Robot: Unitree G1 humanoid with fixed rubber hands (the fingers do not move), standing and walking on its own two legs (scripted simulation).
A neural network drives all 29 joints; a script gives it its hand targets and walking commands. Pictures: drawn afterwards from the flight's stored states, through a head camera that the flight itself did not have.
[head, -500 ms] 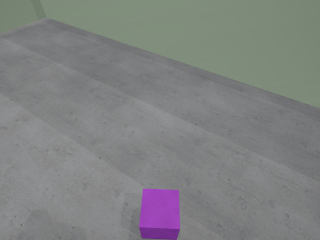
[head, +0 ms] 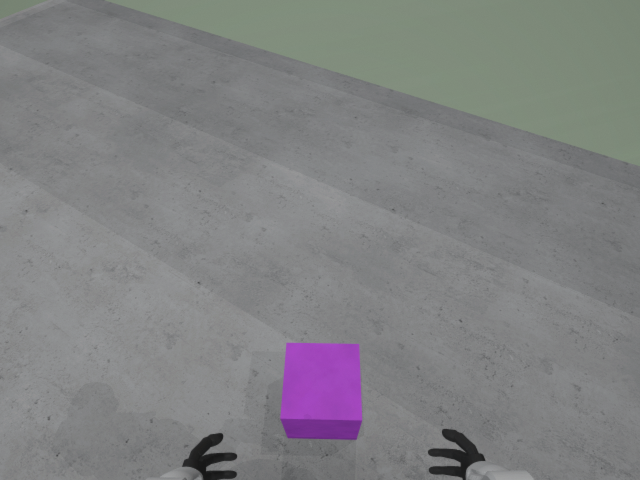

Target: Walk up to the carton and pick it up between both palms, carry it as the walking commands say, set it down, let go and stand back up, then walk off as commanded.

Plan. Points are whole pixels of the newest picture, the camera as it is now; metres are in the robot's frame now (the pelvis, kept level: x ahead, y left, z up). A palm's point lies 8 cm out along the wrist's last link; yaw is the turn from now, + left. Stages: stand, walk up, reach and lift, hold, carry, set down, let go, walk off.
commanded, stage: reach and lift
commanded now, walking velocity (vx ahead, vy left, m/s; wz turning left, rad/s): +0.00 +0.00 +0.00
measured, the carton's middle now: (322, 392) +0.43 +0.03 -0.64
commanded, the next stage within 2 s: none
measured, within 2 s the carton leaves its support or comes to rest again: neither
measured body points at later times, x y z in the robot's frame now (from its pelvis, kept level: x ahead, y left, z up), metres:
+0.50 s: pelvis -0.06 +0.02 -0.06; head +0.07 +0.02 +0.37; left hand +0.19 +0.21 -0.18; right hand +0.20 -0.18 -0.17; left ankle +0.00 +0.11 -0.72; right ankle +0.01 -0.10 -0.72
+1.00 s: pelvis -0.07 +0.00 -0.08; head +0.18 +0.01 +0.29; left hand +0.35 +0.21 -0.20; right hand +0.36 -0.17 -0.20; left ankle +0.00 +0.11 -0.72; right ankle +0.01 -0.10 -0.72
